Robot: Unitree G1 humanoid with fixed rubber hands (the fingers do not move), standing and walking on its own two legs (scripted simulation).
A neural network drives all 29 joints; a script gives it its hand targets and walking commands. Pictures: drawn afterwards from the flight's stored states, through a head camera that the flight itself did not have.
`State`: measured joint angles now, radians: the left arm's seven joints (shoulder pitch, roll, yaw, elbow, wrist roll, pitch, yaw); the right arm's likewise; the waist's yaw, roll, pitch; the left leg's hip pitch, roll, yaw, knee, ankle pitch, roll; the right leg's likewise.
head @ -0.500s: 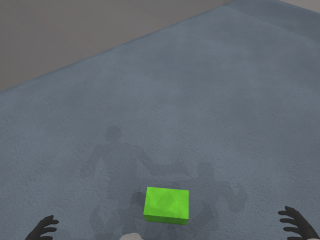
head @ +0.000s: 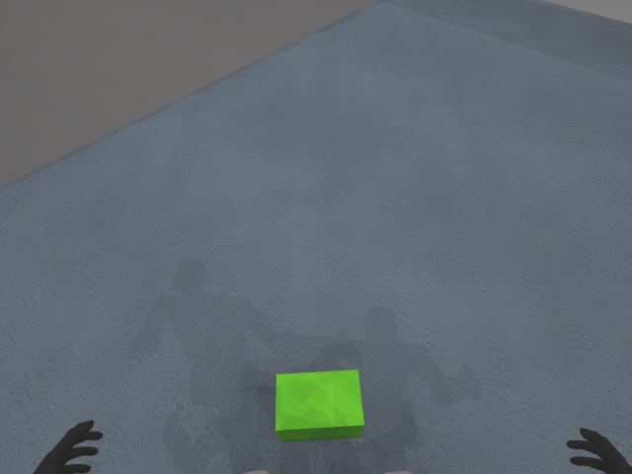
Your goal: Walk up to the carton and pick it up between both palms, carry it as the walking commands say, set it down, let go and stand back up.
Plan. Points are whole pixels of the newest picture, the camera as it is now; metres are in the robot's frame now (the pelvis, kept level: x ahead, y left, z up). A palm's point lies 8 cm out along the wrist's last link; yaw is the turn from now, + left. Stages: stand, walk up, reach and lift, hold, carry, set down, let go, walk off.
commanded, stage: walk up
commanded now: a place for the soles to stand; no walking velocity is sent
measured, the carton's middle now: (319, 406) +0.38 +0.04 -0.68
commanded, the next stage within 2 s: reach and lift in 1.28 s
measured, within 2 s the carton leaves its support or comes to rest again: neither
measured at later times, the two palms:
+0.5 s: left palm out of the picture +0.12 +0.33 -0.07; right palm out of the picture +0.10 -0.33 -0.09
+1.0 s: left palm (76, 472) +0.15 +0.32 -0.07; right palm out of the picture +0.07 -0.34 -0.08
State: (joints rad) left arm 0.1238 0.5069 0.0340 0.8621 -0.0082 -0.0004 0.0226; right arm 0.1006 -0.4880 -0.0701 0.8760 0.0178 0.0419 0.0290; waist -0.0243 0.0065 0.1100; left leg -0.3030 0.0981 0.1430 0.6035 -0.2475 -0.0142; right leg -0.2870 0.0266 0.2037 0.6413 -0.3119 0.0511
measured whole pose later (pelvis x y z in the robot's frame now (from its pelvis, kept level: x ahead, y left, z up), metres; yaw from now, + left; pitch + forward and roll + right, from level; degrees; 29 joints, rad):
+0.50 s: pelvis +0.00 +0.00 +0.01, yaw -4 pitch -3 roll +0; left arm 0.14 0.45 0.02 0.93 -0.01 0.00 0.02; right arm 0.09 -0.46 -0.07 0.92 0.02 0.03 0.03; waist -0.01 0.03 0.11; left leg -0.25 0.06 0.09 0.54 -0.21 -0.01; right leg -0.24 0.03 0.17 0.56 -0.27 0.04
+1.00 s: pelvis +0.00 +0.00 +0.01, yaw -5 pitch -2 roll +0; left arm 0.05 0.44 0.03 1.01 0.00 0.00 0.02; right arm 0.07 -0.44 -0.07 1.01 0.02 0.01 0.03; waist -0.02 0.00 0.09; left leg -0.24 0.07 0.11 0.44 -0.17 -0.02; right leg -0.23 0.03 0.19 0.46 -0.20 0.04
